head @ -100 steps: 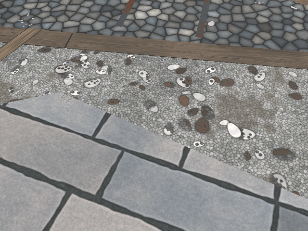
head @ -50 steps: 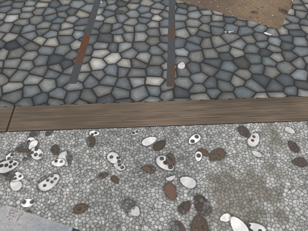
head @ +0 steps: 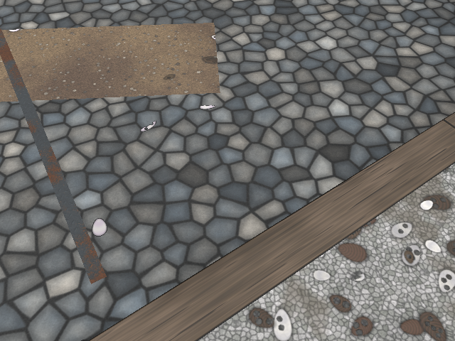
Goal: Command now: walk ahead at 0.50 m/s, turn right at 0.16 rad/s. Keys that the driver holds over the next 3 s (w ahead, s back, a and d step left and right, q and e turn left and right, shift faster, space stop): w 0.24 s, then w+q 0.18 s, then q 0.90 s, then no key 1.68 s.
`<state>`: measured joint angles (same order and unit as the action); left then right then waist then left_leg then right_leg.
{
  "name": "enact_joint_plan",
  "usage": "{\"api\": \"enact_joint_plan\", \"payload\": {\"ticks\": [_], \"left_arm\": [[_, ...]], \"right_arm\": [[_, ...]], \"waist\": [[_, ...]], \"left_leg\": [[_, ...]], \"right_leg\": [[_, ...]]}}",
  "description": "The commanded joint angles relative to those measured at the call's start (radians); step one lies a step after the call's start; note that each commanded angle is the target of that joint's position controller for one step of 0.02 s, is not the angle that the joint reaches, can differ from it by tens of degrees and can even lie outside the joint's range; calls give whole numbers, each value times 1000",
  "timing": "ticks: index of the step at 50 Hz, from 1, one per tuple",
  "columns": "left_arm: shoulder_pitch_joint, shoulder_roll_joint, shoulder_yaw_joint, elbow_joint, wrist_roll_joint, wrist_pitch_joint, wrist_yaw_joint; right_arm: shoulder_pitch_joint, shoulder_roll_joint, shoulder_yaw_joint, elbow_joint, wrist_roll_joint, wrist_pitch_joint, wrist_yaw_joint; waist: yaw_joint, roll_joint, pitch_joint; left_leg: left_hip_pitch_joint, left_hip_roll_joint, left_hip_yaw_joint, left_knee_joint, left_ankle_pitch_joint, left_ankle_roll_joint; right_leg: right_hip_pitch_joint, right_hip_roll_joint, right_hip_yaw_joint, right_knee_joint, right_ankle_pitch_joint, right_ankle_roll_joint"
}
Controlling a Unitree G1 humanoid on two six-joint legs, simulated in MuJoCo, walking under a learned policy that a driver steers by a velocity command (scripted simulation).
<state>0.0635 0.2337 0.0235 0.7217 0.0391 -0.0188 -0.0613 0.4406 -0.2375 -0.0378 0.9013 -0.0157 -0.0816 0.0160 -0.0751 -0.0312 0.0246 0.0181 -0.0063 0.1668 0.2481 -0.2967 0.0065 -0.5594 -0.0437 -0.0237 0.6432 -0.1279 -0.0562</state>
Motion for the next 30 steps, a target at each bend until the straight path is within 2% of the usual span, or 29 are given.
{"api": "enact_joint_plan", "payload": {"ticks": [1,2,3,4,5,6,7,8,9,10,13,18,21,23,25,27,28,29,30], "left_arm": [[-16,75,16,-67,5,-23,12],[86,79,22,-33,12,-32,19],[238,114,38,23,25,-43,30],[398,205,61,44,45,-48,47],[422,288,82,52,16,-37,56],[375,243,76,53,-18,-32,59],[308,187,59,53,-22,-36,60],[257,138,45,52,-20,-42,56],[228,112,38,55,-24,-48,56],[214,92,32,59,-26,-53,57],[256,113,40,90,-30,-73,59],[328,113,40,131,-22,-82,61],[341,109,36,144,-23,-86,65],[353,101,30,159,-23,-83,74],[368,123,31,171,-24,-72,82],[340,157,39,169,-25,-63,96],[323,170,44,164,-24,-56,103],[305,174,45,156,-31,-49,107],[298,165,42,128,-42,-51,107]], "right_arm": [[6,-180,-37,-30,2,4,-7],[1,-182,-35,-23,7,12,-9],[9,-161,-27,-25,10,15,-10],[1,-99,-6,-78,22,11,-6],[58,-62,-4,-102,18,14,-2],[-32,-144,-28,-98,-3,27,-11],[-72,-122,-24,-114,2,21,-6],[-78,-107,-20,-107,5,19,-2],[-65,-102,-21,-96,-6,29,1],[-37,-92,-19,-80,-15,42,7],[-68,-76,-22,-85,-17,62,23],[-229,-67,-22,-130,-8,67,23],[-309,-55,-12,-159,-12,63,28],[-363,-36,-2,-183,-20,57,33],[-399,-41,-1,-208,-24,48,42],[-310,-61,-9,-195,-27,42,40],[-211,-80,-18,-169,-26,36,35],[-81,-102,-30,-133,-36,24,27],[25,-171,-50,-115,-45,15,15]], "waist": [[58,138,13],[110,118,-37],[165,79,-135],[223,-61,-277],[184,-229,-338],[186,-76,-229],[146,-58,-111],[110,-34,-61],[80,-47,-32],[58,-59,-29],[44,-35,-8],[81,-22,60],[97,-28,76],[108,-17,100],[118,-21,87],[81,-70,17],[45,-76,-37],[-11,-51,-110],[-60,34,-203]], "left_leg": [[-15,265,-120,35,659,140],[-17,242,-88,168,769,124],[-98,200,-52,353,722,101],[-345,139,-14,668,374,63],[-617,-18,-62,930,-259,39],[-706,34,-181,999,-213,50],[-715,65,-190,975,-134,55],[-672,94,-188,909,-76,54],[-624,108,-183,866,-48,44],[-575,114,-181,846,-25,33],[-601,111,-169,820,52,12],[-728,87,-221,679,219,6],[-706,73,-173,549,309,24],[-661,58,-108,447,325,42],[-605,20,-58,365,300,62],[-508,-34,-33,342,225,95],[-425,-65,-31,322,201,116],[-281,-80,-55,236,281,141],[-58,49,-201,221,587,192]], "right_leg": [[129,49,-65,-87,-86,-38],[263,80,-79,-162,-60,-58],[484,71,-52,-184,-47,-82],[767,-187,251,-212,-151,-153],[885,-394,663,-337,-89,-252],[807,-343,582,-332,-52,-238],[683,-297,444,-352,18,-213],[581,-242,349,-391,64,-177],[509,-203,285,-422,92,-151],[461,-174,236,-450,106,-139],[445,-162,172,-505,164,-156],[485,-163,53,-545,186,-133],[510,-159,-22,-544,240,-110],[525,-155,-88,-494,438,-93],[570,-149,-120,-407,644,-64],[623,-152,-138,-250,877,-38],[635,-149,-143,-114,933,-30],[597,-129,-155,86,833,-13],[421,-69,-176,387,483,16]]}}
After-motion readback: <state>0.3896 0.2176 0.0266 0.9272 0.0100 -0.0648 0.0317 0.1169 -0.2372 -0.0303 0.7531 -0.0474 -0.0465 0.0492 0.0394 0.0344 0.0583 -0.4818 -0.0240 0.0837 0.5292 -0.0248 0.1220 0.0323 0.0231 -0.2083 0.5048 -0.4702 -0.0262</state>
